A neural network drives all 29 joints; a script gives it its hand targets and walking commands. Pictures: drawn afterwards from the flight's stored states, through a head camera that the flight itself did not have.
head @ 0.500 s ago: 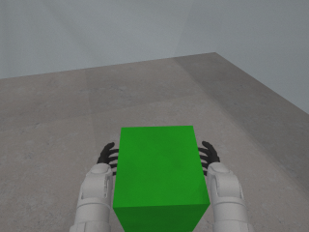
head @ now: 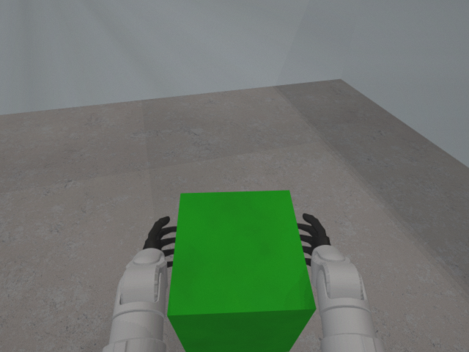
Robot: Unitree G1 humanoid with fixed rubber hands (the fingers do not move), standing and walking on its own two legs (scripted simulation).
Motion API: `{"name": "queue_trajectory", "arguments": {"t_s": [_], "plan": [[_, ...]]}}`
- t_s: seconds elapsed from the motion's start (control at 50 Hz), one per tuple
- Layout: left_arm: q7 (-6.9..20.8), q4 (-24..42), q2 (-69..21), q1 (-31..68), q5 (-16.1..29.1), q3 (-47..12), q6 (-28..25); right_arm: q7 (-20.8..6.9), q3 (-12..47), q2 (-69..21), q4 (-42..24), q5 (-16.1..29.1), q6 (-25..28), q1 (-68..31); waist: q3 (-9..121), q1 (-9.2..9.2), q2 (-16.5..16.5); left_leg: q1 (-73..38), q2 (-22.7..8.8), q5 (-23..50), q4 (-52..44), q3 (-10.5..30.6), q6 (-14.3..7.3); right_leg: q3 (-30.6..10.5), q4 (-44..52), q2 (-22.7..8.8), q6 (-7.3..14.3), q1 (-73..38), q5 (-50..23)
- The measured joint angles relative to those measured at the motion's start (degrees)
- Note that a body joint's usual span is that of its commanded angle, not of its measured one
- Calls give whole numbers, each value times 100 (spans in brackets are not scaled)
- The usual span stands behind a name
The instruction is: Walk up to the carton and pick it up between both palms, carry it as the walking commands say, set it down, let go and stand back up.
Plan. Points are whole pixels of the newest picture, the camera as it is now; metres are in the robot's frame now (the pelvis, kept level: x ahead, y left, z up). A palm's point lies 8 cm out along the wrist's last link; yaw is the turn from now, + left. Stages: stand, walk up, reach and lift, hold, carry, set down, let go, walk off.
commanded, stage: reach and lift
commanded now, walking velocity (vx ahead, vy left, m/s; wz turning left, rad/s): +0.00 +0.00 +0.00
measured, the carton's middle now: (237, 276) +0.30 +0.01 -0.02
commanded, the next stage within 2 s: hold in 0.52 s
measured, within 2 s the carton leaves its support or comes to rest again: neither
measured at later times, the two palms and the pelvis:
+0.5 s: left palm (158, 261) +0.29 +0.14 +0.05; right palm (326, 262) +0.29 -0.15 +0.05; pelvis +0.01 +0.00 +0.00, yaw +0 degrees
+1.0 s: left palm (156, 265) +0.28 +0.14 +0.05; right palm (327, 264) +0.28 -0.15 +0.05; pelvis -0.01 +0.00 +0.00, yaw +0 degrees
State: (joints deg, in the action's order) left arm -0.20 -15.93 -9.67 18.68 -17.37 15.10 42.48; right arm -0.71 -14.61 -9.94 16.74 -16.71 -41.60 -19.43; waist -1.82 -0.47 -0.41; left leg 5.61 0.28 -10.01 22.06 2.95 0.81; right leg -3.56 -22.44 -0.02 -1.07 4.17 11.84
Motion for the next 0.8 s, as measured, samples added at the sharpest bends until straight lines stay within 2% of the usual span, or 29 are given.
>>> {"name": "queue_trajectory", "arguments": {"t_s": [0.44,0.8], "plan": [[-67,311,105,-410,149,-455,182,57,409,136,-402,166,-167,506,71,80,-17,-167,3,12,-145,0,-3,-6,134,-9,4,-161,-8],[-52,245,87,-333,114,-382,238,39,327,109,-319,118,-241,390,55,90,-7,-115,-3,28,-21,3,9,-12,-45,10,16,-81,2]]}}
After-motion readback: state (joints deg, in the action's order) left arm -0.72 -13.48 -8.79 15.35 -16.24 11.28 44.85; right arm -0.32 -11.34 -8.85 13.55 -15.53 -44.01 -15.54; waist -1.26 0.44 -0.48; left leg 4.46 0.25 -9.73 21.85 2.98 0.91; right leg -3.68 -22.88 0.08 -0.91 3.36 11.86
